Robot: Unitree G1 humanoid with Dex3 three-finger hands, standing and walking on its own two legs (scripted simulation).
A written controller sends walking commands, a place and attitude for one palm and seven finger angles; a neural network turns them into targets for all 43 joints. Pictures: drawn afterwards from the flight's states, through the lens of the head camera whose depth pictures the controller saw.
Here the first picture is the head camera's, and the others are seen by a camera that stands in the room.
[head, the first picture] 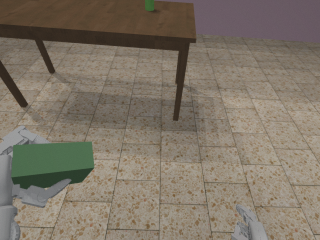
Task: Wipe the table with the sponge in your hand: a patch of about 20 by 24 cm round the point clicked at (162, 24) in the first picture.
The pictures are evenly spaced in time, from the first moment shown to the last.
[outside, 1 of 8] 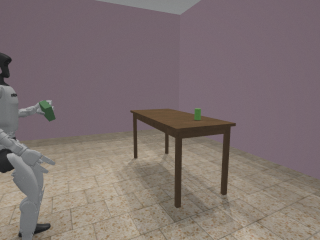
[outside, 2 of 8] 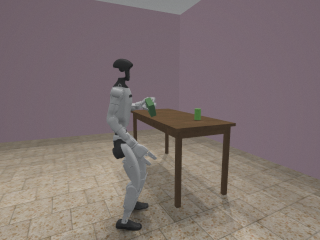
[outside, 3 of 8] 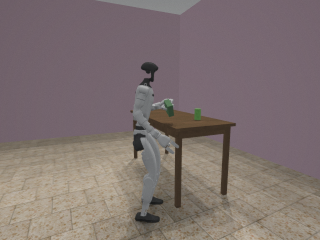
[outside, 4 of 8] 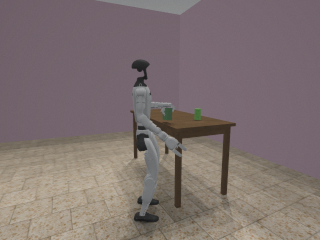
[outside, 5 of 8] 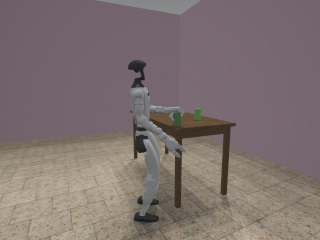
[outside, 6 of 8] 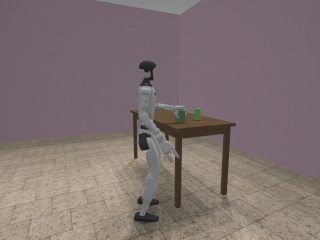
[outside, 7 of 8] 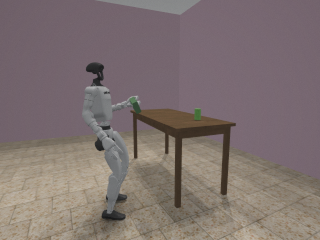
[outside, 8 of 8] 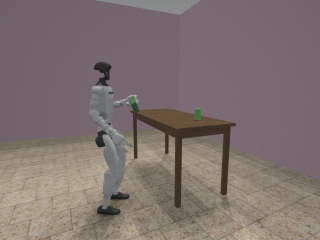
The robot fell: no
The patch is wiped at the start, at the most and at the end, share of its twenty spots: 0.00 1.00 1.00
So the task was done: yes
